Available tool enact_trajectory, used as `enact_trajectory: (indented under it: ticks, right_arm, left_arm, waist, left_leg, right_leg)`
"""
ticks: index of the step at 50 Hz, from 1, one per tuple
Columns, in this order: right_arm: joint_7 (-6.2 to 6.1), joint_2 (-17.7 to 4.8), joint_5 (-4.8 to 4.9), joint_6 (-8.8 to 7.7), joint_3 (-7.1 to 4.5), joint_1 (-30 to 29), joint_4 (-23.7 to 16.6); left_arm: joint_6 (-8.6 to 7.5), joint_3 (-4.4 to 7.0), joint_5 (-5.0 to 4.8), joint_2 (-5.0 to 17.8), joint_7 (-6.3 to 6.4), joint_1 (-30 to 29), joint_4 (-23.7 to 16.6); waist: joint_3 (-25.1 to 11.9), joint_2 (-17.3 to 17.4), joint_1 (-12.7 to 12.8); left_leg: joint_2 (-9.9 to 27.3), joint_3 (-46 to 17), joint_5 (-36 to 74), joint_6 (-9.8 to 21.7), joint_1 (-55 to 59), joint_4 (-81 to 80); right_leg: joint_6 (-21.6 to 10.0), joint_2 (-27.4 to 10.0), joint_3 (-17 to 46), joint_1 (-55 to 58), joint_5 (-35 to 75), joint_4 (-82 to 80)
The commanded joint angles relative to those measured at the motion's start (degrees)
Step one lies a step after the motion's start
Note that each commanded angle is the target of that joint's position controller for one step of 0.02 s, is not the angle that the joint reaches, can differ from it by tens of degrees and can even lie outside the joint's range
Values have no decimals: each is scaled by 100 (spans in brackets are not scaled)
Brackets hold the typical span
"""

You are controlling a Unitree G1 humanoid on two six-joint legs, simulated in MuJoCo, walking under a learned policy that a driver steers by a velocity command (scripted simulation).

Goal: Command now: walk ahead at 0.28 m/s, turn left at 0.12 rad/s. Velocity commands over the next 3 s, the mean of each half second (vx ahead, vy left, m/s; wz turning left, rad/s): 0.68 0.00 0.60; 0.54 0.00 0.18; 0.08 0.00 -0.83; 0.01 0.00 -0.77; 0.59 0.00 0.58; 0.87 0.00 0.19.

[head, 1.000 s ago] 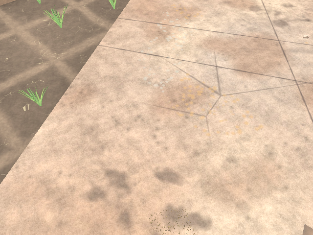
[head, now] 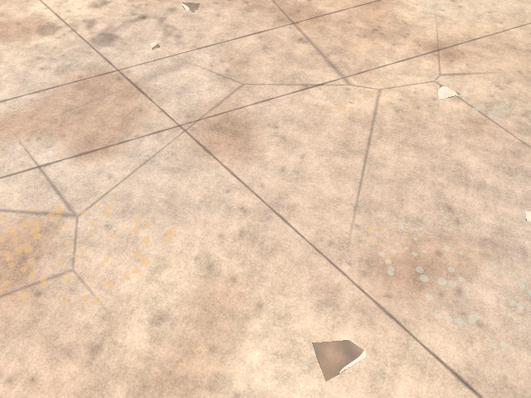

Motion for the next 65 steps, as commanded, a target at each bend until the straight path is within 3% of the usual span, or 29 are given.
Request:
enact_trajectory:
  ticks: [1,7,8,9,10,11,13,24,26,28,29,30,31,32,35,36,38,41,46,49,50,51,52,53,54,55,58,61,65]
  right_arm:
    - [-85,-1091,177,102,-202,185,-340]
    - [-184,-897,232,142,-211,73,-720]
    - [-163,-758,264,117,-183,-121,-876]
    - [45,-790,-97,167,-343,-232,-770]
    - [107,-124,-1,120,-157,-208,-1115]
    - [189,-427,-91,97,-168,-738,-1367]
    - [355,-474,-153,138,-205,-550,-1186]
    - [741,-303,-220,273,57,-1617,-1496]
    - [634,-342,-203,286,55,-1235,-1386]
    - [500,-762,-142,229,-149,624,-933]
    - [394,-1147,-187,202,-346,1849,-534]
    - [276,-1719,-208,237,-494,1435,-465]
    - [264,-2164,-138,281,-598,1521,-704]
    - [199,-1870,-170,263,-564,1541,-617]
    - [69,-880,-187,-3,-205,768,-486]
    - [161,-593,60,-243,-118,402,-703]
    - [184,-580,132,-408,-91,100,-449]
    - [33,-557,-21,-496,-79,74,-298]
    - [-426,-699,-86,-282,-45,285,-216]
    - [-564,-740,-65,-125,-134,-290,-502]
    - [-508,-719,9,-106,-155,-1025,-745]
    - [-230,167,-128,-105,50,-1206,-927]
    - [-73,574,-73,-109,178,314,-915]
    - [65,-40,-82,-127,155,702,-926]
    - [117,-592,8,-105,31,517,-998]
    - [82,-732,-45,-43,-41,104,-1029]
    - [-53,-540,-99,149,-48,-252,-1090]
    - [-169,-147,-106,130,24,-484,-1029]
    - [-192,-219,66,111,-35,-754,-924]
  left_arm:
    - [-254,150,-12,546,-110,87,-329]
    - [-854,153,-173,323,-156,307,-51]
    - [-865,220,-165,516,-118,706,110]
    - [-672,248,242,889,-23,1557,311]
    - [-602,268,290,1189,7,1380,102]
    - [-553,362,335,1304,11,981,92]
    - [-647,205,257,746,-86,771,137]
    - [-904,138,211,775,-179,1411,927]
    - [-861,175,199,1023,-138,1509,1028]
    - [-692,291,221,1435,-115,1356,962]
    - [-697,281,208,1413,-139,1192,845]
    - [-725,35,224,396,-295,1471,629]
    - [-867,7,99,512,-338,1007,35]
    - [-937,37,82,794,-304,387,-69]
    - [-759,-121,106,432,-228,1121,403]
    - [-829,93,-367,887,-133,1177,479]
    - [-702,72,-382,635,-104,1150,532]
    - [-749,-10,-202,203,-183,625,432]
    - [-888,65,-184,125,-561,446,475]
    - [-713,376,-181,751,-621,1958,676]
    - [-641,495,-190,990,-523,3228,935]
    - [-676,344,-56,739,-402,3354,1151]
    - [-812,185,335,768,-369,2005,603]
    - [-761,269,305,989,-343,1262,10]
    - [-664,367,117,1147,-284,514,-321]
    - [-586,334,-119,958,-263,199,-472]
    - [-443,325,-129,802,-183,27,-566]
    - [-236,422,-148,899,-2,549,-369]
    - [15,479,-216,845,84,399,-505]
  waist:
    - [-139,1174,135]
    - [-5,1086,461]
    - [-146,996,622]
    - [-326,70,1031]
    - [-410,-1275,973]
    - [217,-1089,879]
    - [383,-329,569]
    - [1051,-271,547]
    - [533,-453,249]
    - [-658,-710,-747]
    - [-1265,-430,-1320]
    - [-1238,1036,-568]
    - [-2132,1467,-628]
    - [-1621,630,-767]
    - [-241,-272,257]
    - [-476,-215,234]
    - [-228,159,490]
    - [213,340,344]
    - [-256,542,54]
    - [-799,1117,840]
    - [-870,396,1706]
    - [-340,-1617,1375]
    - [-963,-1583,96]
    - [-1778,-664,46]
    - [-1225,388,-280]
    - [-615,1174,-314]
    - [-89,700,-270]
    - [-714,97,75]
    - [-830,-542,300]
  left_leg:
    - [1201,-2297,-2420,877,488,-1587]
    - [536,-2019,-1874,631,-124,-1383]
    - [320,-1780,-1662,314,-907,-1057]
    - [-241,-846,-1686,-49,-2333,221]
    - [-379,-105,-2167,10,-3335,1863]
    - [342,162,-1515,11,-3950,2590]
    - [543,117,-820,-11,-3956,3418]
    - [799,1566,109,511,-2682,2457]
    - [247,2037,-313,825,-1590,2173]
    - [-297,1978,-1059,1098,485,2128]
    - [-314,1380,-1016,1239,2363,1591]
    - [989,-781,-2259,1514,3711,941]
    - [2018,-4142,-2433,2218,4291,-538]
    - [2074,-3786,-1269,1914,4012,-895]
    - [1815,-1500,2998,1530,1124,-596]
    - [1824,-1329,3030,1458,955,-726]
    - [1588,-501,3486,1216,602,-1012]
    - [772,942,4645,383,54,-1276]
    - [657,1843,4843,-445,1169,-285]
    - [927,1829,5831,-607,759,1395]
    - [671,1819,4137,-721,-71,3701]
    - [-402,1567,-2775,-775,-1655,6223]
    - [-580,140,-3146,-762,-2362,7662]
    - [-430,-491,-2546,-534,-2033,7450]
    - [-215,-527,-1957,-279,-2153,6750]
    - [55,-382,-1572,-234,-2070,6057]
    - [206,-240,-1274,-406,-1456,3979]
    - [32,-93,-951,-677,-1049,2856]
    - [-96,-130,-467,-694,-862,1789]
  right_leg:
    - [147,-390,-902,-481,246,-98]
    - [-505,-338,-1137,1635,1892,-3899]
    - [-578,-662,-1120,2701,2266,-4054]
    - [-677,-1104,-852,4256,966,-3851]
    - [-944,-2873,1161,4201,-679,-4177]
    - [-1453,-3480,1937,3115,-1227,-4464]
    - [-1236,-2858,1007,2850,-458,-4478]
    - [-784,-2129,-2332,2139,3740,-4915]
    - [-725,-2201,-2646,2463,7615,-3849]
    - [-775,-2431,-2589,2208,9248,-1338]
    - [-658,-2290,-2524,1046,8057,482]
    - [-437,-1323,-2382,-1259,1308,2605]
    - [-277,-554,-1326,-2459,318,3949]
    - [-380,-979,-790,-2880,1127,3852]
    - [-349,-1548,-1069,-1448,1206,2783]
    - [-357,-1727,-658,-1229,1093,2802]
    - [-323,-1796,-797,-1271,1285,1931]
    - [-376,-1216,-1317,-945,2613,360]
    - [-214,-373,-2222,-430,5165,-1985]
    - [-492,6,-2240,1284,4099,-1847]
    - [-956,-380,-1660,2317,4592,-2451]
    - [-1315,-952,-740,2837,6753,-2509]
    - [-2209,-1854,1650,2791,7627,-2279]
    - [-2691,-2370,2782,2560,5975,-3172]
    - [-2722,-2355,3112,1759,2523,-3849]
    - [-2433,-2097,3032,855,709,-4266]
    - [-1926,-1183,1985,-250,804,-4236]
    - [-1821,-959,1460,225,2570,-3715]
    - [-1391,-823,1589,584,1735,-3554]
Next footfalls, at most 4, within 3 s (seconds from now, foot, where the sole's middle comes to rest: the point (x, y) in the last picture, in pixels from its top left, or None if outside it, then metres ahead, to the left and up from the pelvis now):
0.18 right None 0.05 -0.13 -0.78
0.58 left None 0.37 0.24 -0.78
1.00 right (130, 315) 0.71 0.36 -0.78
1.42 left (53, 324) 0.68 0.55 -0.78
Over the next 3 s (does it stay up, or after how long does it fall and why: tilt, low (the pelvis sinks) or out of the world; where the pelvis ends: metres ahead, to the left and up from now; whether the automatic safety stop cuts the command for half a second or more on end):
stays up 1.21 0.52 -0.03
